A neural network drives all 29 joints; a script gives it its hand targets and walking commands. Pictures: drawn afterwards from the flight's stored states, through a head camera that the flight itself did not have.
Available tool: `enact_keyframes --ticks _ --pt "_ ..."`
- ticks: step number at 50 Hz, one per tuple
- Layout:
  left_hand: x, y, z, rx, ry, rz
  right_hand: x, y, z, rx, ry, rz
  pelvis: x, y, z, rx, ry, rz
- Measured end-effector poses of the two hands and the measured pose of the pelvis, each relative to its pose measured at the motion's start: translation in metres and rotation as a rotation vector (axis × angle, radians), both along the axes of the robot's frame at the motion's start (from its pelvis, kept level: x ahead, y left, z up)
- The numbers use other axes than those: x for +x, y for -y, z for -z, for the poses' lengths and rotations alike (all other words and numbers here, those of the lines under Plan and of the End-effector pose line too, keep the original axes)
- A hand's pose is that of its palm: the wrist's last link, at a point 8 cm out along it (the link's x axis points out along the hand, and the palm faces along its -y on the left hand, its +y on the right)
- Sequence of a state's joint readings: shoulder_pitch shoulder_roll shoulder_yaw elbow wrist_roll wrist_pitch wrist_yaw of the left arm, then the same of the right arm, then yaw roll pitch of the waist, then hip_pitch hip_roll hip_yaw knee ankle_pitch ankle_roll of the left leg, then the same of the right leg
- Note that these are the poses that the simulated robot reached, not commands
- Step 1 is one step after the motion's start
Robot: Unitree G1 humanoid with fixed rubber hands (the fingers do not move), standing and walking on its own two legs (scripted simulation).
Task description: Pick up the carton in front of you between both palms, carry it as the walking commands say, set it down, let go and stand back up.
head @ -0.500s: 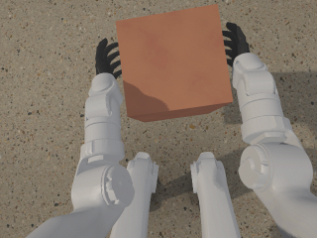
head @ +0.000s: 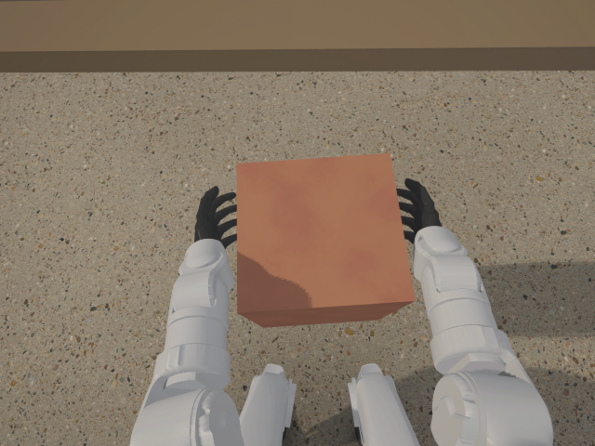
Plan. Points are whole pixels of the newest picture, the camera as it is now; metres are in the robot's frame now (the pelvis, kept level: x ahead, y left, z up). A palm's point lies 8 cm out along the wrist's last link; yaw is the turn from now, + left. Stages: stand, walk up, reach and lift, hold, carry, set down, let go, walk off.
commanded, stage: reach and lift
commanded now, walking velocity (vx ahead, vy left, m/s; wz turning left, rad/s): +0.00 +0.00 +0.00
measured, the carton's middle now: (317, 253) +0.42 +0.01 -0.11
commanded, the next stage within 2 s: hold in 1.72 s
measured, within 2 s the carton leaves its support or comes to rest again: neither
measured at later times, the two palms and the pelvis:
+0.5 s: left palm (163, 221) +0.37 +0.15 +0.12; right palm (472, 223) +0.37 -0.14 +0.11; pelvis +0.05 +0.01 +0.13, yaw -1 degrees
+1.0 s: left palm (124, 211) +0.35 +0.15 +0.18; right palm (512, 223) +0.34 -0.14 +0.17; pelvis +0.04 +0.01 +0.15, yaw -1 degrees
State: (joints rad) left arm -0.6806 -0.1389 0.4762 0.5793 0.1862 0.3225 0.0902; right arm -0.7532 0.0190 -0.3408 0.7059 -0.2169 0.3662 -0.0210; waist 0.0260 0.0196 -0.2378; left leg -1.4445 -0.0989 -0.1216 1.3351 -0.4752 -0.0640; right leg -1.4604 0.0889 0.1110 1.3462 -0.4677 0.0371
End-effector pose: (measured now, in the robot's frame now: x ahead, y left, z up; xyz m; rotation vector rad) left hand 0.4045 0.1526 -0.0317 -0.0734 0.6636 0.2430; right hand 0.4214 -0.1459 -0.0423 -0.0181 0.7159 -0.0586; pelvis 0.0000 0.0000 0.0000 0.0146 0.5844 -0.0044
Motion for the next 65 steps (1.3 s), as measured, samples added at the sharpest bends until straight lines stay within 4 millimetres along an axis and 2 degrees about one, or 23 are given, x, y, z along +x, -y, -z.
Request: enact_keyframes --ticks 21,29,36,40,51,65 --pt "-0.032 -0.001 -0.125 0.004 0.005 0.054 -0.047 -0.001 -0.126 -0.003 0.006 0.053 0.043 -0.007 -0.110 -0.015 0.283 0.002" --pt "-0.040 -0.003 -0.171 0.023 0.015 0.096 -0.063 -0.002 -0.172 -0.011 0.018 0.074 0.056 -0.008 -0.138 -0.018 0.426 0.003" --pt "-0.049 -0.004 -0.205 0.042 0.029 0.125 -0.076 -0.004 -0.206 -0.030 0.032 0.075 0.060 -0.008 -0.152 -0.020 0.551 0.001" --pt "-0.054 -0.004 -0.212 0.055 0.011 0.137 -0.081 -0.003 -0.214 -0.042 0.016 0.068 0.057 -0.009 -0.154 -0.020 0.600 0.001" --pt "-0.058 -0.002 -0.214 0.050 0.000 0.130 -0.085 -0.002 -0.216 -0.034 0.006 0.074 0.043 -0.008 -0.152 -0.019 0.638 0.004" --pt "-0.052 -0.001 -0.221 0.063 0.004 0.135 -0.078 -0.001 -0.224 -0.044 0.012 0.065 0.051 -0.006 -0.156 -0.019 0.643 0.003"
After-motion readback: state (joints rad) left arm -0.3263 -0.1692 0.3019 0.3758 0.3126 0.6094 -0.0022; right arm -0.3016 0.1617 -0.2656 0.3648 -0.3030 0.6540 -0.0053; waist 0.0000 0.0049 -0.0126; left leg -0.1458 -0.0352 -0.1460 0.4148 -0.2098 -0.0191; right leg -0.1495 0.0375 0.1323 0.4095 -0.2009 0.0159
